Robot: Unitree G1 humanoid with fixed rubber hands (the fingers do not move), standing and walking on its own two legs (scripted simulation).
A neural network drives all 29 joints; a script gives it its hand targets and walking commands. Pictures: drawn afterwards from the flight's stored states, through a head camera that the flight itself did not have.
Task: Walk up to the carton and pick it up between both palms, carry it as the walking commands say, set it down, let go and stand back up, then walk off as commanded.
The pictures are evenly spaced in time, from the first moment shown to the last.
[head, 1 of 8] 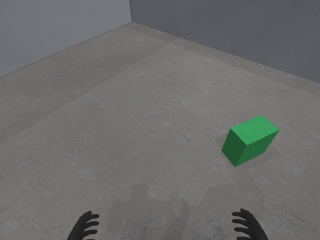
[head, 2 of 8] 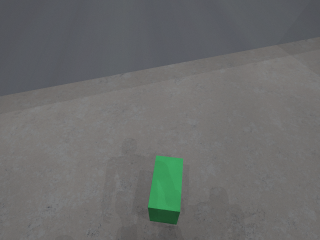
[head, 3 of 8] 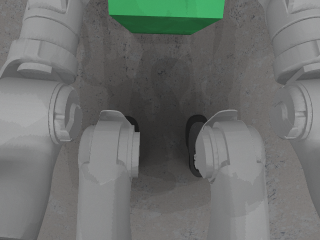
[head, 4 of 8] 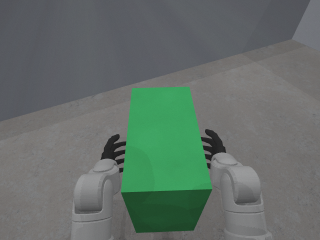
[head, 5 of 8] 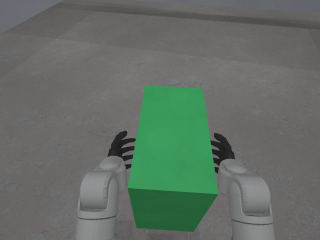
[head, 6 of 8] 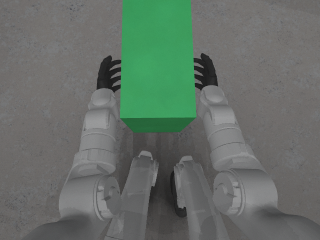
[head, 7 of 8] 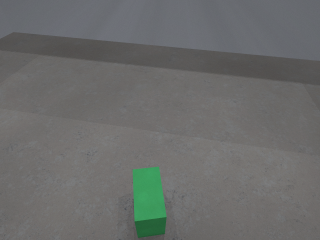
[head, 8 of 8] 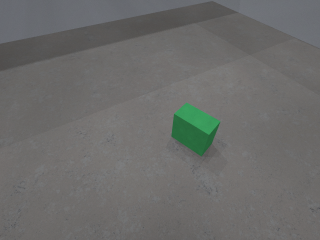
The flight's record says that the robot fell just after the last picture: no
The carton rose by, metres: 0.68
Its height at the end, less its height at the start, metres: +0.00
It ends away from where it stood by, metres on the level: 3.39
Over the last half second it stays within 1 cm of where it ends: yes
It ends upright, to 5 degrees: yes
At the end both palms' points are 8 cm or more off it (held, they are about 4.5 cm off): yes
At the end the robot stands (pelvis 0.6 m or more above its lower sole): yes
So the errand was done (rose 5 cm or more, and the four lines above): yes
